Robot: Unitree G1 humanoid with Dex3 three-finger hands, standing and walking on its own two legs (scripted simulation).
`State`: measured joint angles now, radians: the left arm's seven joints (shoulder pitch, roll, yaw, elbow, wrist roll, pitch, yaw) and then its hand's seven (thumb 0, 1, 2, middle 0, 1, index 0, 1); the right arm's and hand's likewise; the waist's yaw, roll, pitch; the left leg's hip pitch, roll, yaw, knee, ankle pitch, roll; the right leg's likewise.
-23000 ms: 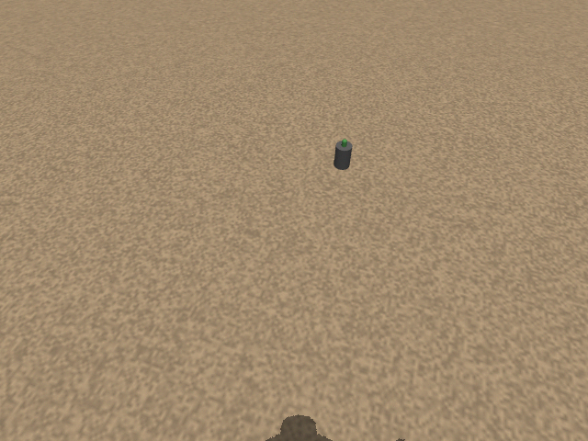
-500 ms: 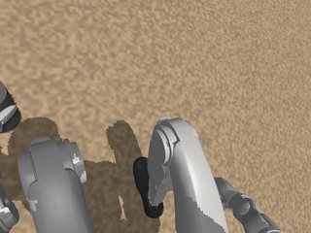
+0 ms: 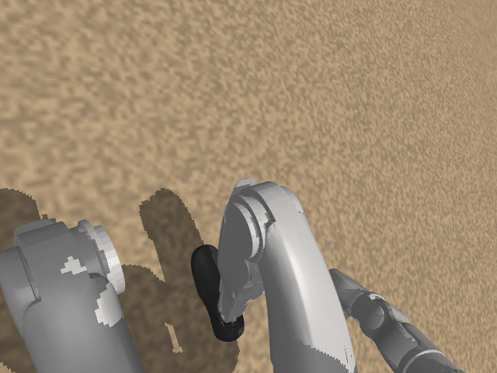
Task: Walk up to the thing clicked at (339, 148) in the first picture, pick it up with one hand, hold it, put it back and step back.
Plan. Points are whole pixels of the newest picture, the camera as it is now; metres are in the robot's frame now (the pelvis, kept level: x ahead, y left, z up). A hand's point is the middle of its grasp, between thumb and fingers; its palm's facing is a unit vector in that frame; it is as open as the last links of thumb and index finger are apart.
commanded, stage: lower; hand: left
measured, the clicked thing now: out of the picture +0.42 +0.30 -0.19
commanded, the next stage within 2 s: loosen in 0.16 s
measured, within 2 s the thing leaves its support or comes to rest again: rests again in 1.20 s
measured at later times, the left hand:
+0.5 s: hand out of the picture +0.42 +0.30 -0.17, palm faces +0.44 -0.90 +0.00, open 9.4 cm
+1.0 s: hand out of the picture +0.42 +0.30 -0.17, palm faces +0.44 -0.90 +0.02, open 17.1 cm
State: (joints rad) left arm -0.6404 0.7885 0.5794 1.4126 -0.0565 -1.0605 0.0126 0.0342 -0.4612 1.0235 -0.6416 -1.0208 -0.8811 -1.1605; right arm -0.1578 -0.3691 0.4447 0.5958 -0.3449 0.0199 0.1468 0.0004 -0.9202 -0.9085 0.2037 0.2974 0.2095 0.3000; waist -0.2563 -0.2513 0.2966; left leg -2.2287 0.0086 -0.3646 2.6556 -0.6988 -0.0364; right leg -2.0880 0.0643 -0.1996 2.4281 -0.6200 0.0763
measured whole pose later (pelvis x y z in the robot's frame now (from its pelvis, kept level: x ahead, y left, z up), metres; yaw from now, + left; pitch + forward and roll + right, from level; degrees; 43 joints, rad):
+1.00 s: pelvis -0.01 +0.01 +0.00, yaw -2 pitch +11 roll -18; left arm -0.65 0.83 0.55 1.45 -0.07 -1.13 0.03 -0.01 -0.60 0.11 -0.19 -0.11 -0.18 -0.12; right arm -0.17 -0.37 0.50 0.56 -0.36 0.03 0.15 0.00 -0.91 -0.91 0.21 0.30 0.21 0.30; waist -0.25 -0.28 0.31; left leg -2.21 0.02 -0.40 2.67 -0.70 -0.01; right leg -2.05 0.09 -0.23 2.40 -0.60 0.08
